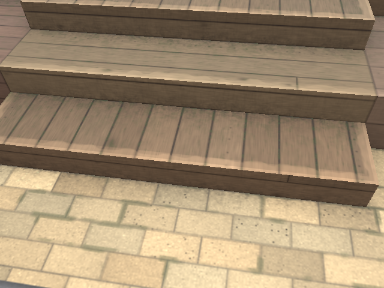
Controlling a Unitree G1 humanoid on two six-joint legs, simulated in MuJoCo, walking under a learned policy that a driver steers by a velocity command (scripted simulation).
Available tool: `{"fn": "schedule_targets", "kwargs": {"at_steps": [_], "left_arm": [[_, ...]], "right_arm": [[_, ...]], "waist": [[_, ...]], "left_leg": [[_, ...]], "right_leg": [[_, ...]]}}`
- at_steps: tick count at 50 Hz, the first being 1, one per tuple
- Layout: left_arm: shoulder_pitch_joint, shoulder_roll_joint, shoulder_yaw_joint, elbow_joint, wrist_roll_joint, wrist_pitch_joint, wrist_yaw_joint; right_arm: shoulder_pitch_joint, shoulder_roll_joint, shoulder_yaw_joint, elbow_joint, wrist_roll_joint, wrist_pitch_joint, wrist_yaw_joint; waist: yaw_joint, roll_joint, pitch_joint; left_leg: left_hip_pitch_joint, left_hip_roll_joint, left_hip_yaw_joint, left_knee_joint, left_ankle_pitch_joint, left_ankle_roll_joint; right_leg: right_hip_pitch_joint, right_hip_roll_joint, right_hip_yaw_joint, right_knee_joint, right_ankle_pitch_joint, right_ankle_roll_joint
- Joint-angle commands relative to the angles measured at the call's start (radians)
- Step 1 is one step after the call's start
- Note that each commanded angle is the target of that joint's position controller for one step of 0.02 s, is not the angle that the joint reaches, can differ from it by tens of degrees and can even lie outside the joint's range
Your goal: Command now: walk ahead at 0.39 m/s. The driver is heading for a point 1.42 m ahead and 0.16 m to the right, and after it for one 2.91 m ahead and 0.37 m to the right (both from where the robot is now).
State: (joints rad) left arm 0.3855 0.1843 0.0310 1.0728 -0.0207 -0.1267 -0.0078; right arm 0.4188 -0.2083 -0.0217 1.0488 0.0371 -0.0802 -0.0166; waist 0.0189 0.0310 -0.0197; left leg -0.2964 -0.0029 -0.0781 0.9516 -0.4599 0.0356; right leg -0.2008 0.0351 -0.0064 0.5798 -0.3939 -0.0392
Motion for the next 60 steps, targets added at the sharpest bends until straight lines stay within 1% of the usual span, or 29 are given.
{"fn": "schedule_targets", "kwargs": {"at_steps": [1, 3, 5, 9, 13, 15, 16, 17, 18, 19, 20, 21, 22, 25, 28, 35, 40, 43, 45, 46, 47, 48, 49, 50, 51, 52, 55, 58, 60], "left_arm": [[0.214, 0.131, 0.015, 0.018, 0.019, -0.006, -0.008], [0.191, 0.085, -0.007, 0.014, 0.015, 0.013, -0.006], [0.202, 0.062, -0.018, 0.011, 0.017, 0.035, 0.009], [0.132, 0.156, -0.006, -0.041, 0.018, 0.038, 0.039], [0.161, 0.191, 0.015, -0.032, -0.006, 0.032, 0.040], [0.148, 0.208, 0.025, -0.038, 0.009, 0.046, 0.037], [0.141, 0.199, 0.023, -0.044, 0.023, 0.058, 0.034], [0.125, 0.184, 0.014, -0.066, 0.032, 0.063, 0.030], [0.234, 0.055, -0.019, -0.088, 0.036, 0.050, 0.018], [0.247, 0.025, -0.031, -0.074, 0.013, 0.017, 0.008], [0.147, 0.117, -0.007, -0.109, -0.017, -0.004, 0.002], [0.037, 0.160, 0.001, -0.141, -0.027, -0.012, 0.005], [-0.006, 0.159, 0.007, -0.152, -0.018, -0.010, 0.014], [0.048, 0.109, 0.015, -0.135, -0.004, 0.035, 0.024], [-0.034, 0.123, 0.025, -0.171, 0.002, 0.055, 0.028], [-0.290, 0.112, 0.023, -0.261, 0.005, 0.034, 0.002], [-0.416, 0.101, 0.010, -0.344, -0.001, 0.029, -0.035], [-0.372, 0.138, 0.025, -0.377, 0.001, 0.028, -0.051], [-0.116, 0.233, 0.076, -0.328, -0.003, 0.027, -0.043], [0.042, 0.338, 0.111, -0.303, 0.004, 0.038, -0.022], [0.022, 0.387, 0.118, -0.328, 0.007, 0.038, -0.016], [0.047, 0.303, 0.093, -0.324, 0.014, 0.039, -0.015], [-0.006, 0.263, 0.083, -0.340, 0.019, 0.037, -0.009], [-0.085, 0.245, 0.076, -0.358, 0.019, 0.034, -0.011], [-0.150, 0.204, 0.063, -0.378, 0.018, 0.033, -0.008], [-0.181, 0.190, 0.054, -0.389, 0.028, 0.033, -0.006], [-0.187, 0.215, 0.058, -0.378, 0.014, 0.025, -0.001], [-0.152, 0.223, 0.056, -0.356, 0.015, 0.041, 0.014], [-0.094, 0.198, 0.047, -0.336, 0.023, 0.057, 0.017]], "right_arm": [[-0.179, -0.065, -0.008, -0.145, 0.011, -0.067, 0.020], [-0.239, -0.092, -0.026, -0.171, -0.002, -0.067, 0.028], [-0.253, -0.054, -0.021, -0.181, -0.004, -0.052, 0.044], [-0.433, -0.014, 0.006, -0.265, -0.016, -0.035, 0.052], [-0.490, -0.099, -0.011, -0.305, -0.005, -0.029, 0.055], [-0.400, -0.147, -0.036, -0.290, -0.008, -0.034, 0.054], [-0.248, -0.181, -0.058, -0.244, -0.003, -0.032, 0.050], [-0.077, -0.224, -0.078, -0.197, 0.001, -0.027, 0.043], [0.063, -0.326, -0.101, -0.168, -0.031, -0.019, 0.037], [0.055, -0.283, -0.083, -0.159, -0.035, -0.019, 0.044], [-0.052, -0.216, -0.062, -0.168, -0.028, -0.026, 0.049], [-0.149, -0.173, -0.049, -0.188, -0.024, -0.030, 0.050], [-0.222, -0.156, -0.043, -0.197, -0.033, -0.037, 0.056], [-0.261, -0.113, -0.031, -0.174, -0.043, -0.049, 0.064], [-0.212, -0.150, -0.039, -0.137, -0.046, -0.058, 0.048], [-0.132, -0.194, -0.040, -0.114, -0.043, -0.047, 0.009], [-0.052, -0.207, -0.043, -0.081, -0.035, -0.013, 0.002], [-0.105, -0.248, -0.054, -0.114, -0.038, 0.012, -0.009], [-0.131, -0.249, -0.052, -0.148, -0.041, 0.029, -0.023], [-0.107, -0.219, -0.035, -0.185, -0.061, 0.016, -0.024], [-0.029, -0.076, 0.008, -0.215, -0.064, -0.025, 0.002], [-0.122, -0.189, -0.015, -0.222, -0.034, -0.074, 0.024], [-0.223, -0.216, -0.023, -0.263, -0.001, -0.092, 0.032], [-0.239, -0.198, -0.018, -0.264, -0.014, -0.093, 0.026], [-0.234, -0.204, -0.026, -0.254, -0.030, -0.079, 0.017], [-0.211, -0.192, -0.027, -0.255, -0.037, -0.062, 0.014], [-0.192, -0.144, -0.020, -0.271, -0.059, -0.032, 0.010], [-0.232, -0.087, 0.001, -0.274, -0.058, -0.019, 0.007], [-0.245, -0.100, 0.002, -0.262, -0.046, -0.002, 0.010]], "waist": [[0.058, -0.123, 0.130], [0.040, -0.093, 0.138], [0.029, -0.111, 0.131], [0.027, -0.123, 0.163], [0.003, -0.134, 0.177], [-0.059, -0.154, 0.086], [-0.132, -0.160, -0.012], [-0.207, -0.142, -0.114], [-0.168, 0.119, -0.290], [-0.147, 0.252, -0.377], [-0.121, 0.189, -0.194], [-0.097, 0.082, -0.080], [-0.057, 0.001, -0.024], [0.022, 0.043, 0.008], [0.021, 0.027, 0.062], [-0.061, -0.007, 0.089], [-0.103, -0.015, 0.116], [-0.046, 0.037, 0.052], [0.090, 0.046, -0.103], [0.132, -0.088, -0.232], [0.035, -0.332, -0.334], [0.102, -0.194, -0.365], [0.098, -0.144, -0.231], [0.043, -0.014, -0.132], [0.005, 0.020, -0.099], [-0.028, 0.005, -0.077], [-0.061, -0.036, -0.052], [-0.037, -0.113, -0.066], [0.002, -0.138, -0.079]], "left_leg": [[-0.661, 0.041, -0.014, 0.377, 0.052, 0.048], [-0.663, 0.096, 0.032, 0.297, 0.151, 0.053], [-0.612, 0.105, 0.074, 0.199, 0.205, 0.031], [-0.310, 0.054, 0.134, -0.220, 0.432, -0.018], [-0.235, 0.032, 0.113, -0.384, 0.469, 0.017], [-0.111, -0.010, 0.135, -0.384, 0.419, 0.054], [0.065, -0.043, 0.155, -0.373, 0.391, 0.081], [0.325, 0.019, 0.084, -0.361, 0.378, 0.119], [0.691, 0.294, -0.368, -0.439, 0.138, 0.263], [0.709, 0.403, -0.760, -0.682, 0.014, 0.318], [0.562, 0.369, -0.664, -0.713, -0.020, 0.259], [0.386, 0.337, -0.485, -0.720, 0.075, 0.223], [0.228, 0.298, -0.355, -0.745, 0.210, 0.203], [0.045, 0.216, -0.150, -0.820, 0.326, 0.190], [0.029, 0.214, -0.050, -0.869, 0.377, 0.200], [0.167, 0.203, 0.120, -0.889, 0.476, 0.146], [0.392, 0.259, 0.173, -0.795, 0.591, 0.125], [0.436, 0.270, 0.215, -0.599, 1.068, 0.096], [0.340, 0.223, 0.259, -0.229, 1.216, 0.049], [0.071, 0.172, 0.269, 0.092, 0.857, 0.008], [-0.393, -0.073, 0.156, 0.454, -0.055, -0.053], [-0.498, -0.010, -0.046, 0.501, -0.054, -0.010], [-0.538, 0.033, -0.032, 0.459, 0.037, 0.013], [-0.495, 0.078, -0.018, 0.360, 0.104, 0.007], [-0.424, 0.113, -0.007, 0.274, 0.130, -0.008], [-0.348, 0.129, -0.006, 0.243, 0.136, -0.019], [-0.271, 0.113, 0.042, 0.105, 0.213, -0.070], [-0.208, 0.073, 0.103, -0.054, 0.343, -0.102], [-0.283, 0.082, 0.104, -0.010, 0.342, -0.095]], "right_leg": [[0.399, -0.371, 0.552, -0.343, 0.285, -0.222], [0.377, -0.307, 0.359, -0.377, 0.434, -0.167], [0.328, -0.256, 0.248, -0.414, 0.459, -0.139], [0.040, -0.195, 0.115, -0.511, 0.397, -0.127], [0.153, -0.266, 0.114, -0.496, 0.472, -0.117], [0.244, -0.272, 0.081, -0.322, 0.833, -0.086], [0.233, -0.242, 0.050, -0.135, 0.987, -0.066], [0.079, -0.202, 0.030, 0.109, 0.906, -0.036], [-0.279, -0.042, -0.006, 0.534, 0.448, 0.022], [-0.411, 0.036, 0.127, 0.766, -0.124, 0.018], [-0.513, -0.031, 0.150, 0.846, -0.084, -0.009], [-0.511, -0.088, 0.117, 0.821, 0.009, -0.025], [-0.457, -0.136, 0.098, 0.753, 0.090, -0.025], [-0.323, -0.190, 0.092, 0.633, 0.146, -0.018], [-0.420, -0.203, 0.091, 0.547, 0.240, 0.004], [-0.482, -0.141, 0.053, 0.153, 0.546, 0.011], [-0.557, -0.120, 0.000, 0.026, 0.435, -0.016], [-0.431, -0.046, -0.086, 0.022, 0.264, -0.068], [-0.073, 0.032, -0.093, -0.062, 0.298, -0.137], [0.268, -0.150, 0.182, -0.059, 0.363, -0.205], [0.614, -0.395, 0.769, -0.192, 0.259, -0.410], [0.635, -0.372, 0.780, -0.262, 0.184, -0.366], [0.520, -0.330, 0.609, -0.270, 0.254, -0.313], [0.344, -0.292, 0.485, -0.289, 0.393, -0.284], [0.224, -0.268, 0.399, -0.306, 0.513, -0.265], [0.127, -0.247, 0.355, -0.333, 0.585, -0.259], [-0.014, -0.192, 0.208, -0.362, 0.790, -0.257], [-0.032, -0.142, 0.104, -0.352, 0.780, -0.219], [0.067, -0.191, 0.167, -0.341, 0.680, -0.212]]}}
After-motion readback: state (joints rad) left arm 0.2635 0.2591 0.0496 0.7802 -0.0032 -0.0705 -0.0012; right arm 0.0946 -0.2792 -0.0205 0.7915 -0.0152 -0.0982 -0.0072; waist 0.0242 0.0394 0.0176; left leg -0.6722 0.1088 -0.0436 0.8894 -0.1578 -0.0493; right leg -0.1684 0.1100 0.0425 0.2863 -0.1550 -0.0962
